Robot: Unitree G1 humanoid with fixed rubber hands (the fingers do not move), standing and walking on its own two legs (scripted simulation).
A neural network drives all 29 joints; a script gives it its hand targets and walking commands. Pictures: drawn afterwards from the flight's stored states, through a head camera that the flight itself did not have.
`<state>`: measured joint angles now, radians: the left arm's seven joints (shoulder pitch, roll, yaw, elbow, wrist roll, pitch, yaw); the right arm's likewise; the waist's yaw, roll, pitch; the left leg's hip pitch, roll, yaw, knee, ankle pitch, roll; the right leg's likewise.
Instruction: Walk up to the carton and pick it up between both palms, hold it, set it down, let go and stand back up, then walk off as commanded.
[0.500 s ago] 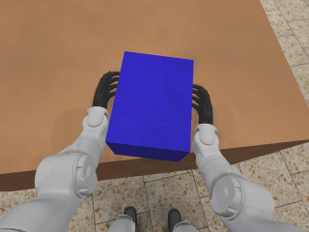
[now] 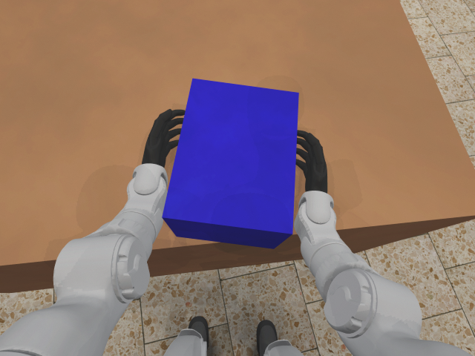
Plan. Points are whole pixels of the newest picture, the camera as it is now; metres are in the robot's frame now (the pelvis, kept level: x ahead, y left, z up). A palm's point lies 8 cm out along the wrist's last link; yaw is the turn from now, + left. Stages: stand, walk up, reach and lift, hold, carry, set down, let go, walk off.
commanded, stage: reach and lift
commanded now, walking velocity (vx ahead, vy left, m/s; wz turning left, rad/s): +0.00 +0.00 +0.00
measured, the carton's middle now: (235, 167) +0.42 +0.03 -0.04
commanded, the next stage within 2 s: none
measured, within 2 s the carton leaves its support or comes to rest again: leaves its support in 1.54 s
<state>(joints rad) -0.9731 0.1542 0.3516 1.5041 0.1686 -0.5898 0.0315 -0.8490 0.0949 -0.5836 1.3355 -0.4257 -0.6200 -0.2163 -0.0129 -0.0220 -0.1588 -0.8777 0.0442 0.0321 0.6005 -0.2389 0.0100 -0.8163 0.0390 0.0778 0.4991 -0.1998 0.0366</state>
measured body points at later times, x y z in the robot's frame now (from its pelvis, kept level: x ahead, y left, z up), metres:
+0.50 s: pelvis +0.00 +0.00 +0.00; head +0.17 +0.03 +0.42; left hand +0.45 +0.17 -0.04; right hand +0.42 -0.10 -0.04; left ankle -0.01 +0.11 -0.72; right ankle -0.01 -0.15 -0.72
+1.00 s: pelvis +0.00 +0.00 +0.00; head +0.17 +0.03 +0.42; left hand +0.45 +0.17 -0.04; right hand +0.42 -0.10 -0.04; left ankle -0.01 +0.11 -0.72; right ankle -0.01 -0.15 -0.72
